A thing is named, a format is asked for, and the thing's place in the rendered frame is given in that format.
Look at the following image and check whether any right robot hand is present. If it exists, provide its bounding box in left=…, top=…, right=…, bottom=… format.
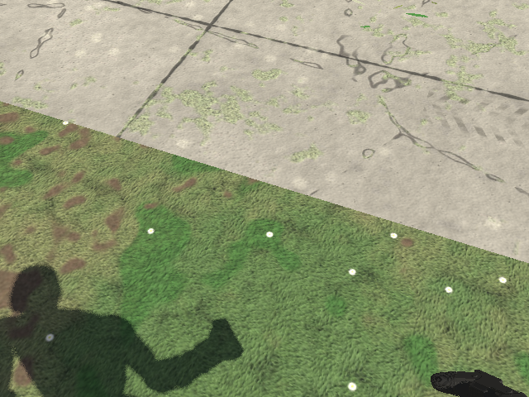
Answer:
left=431, top=370, right=527, bottom=397

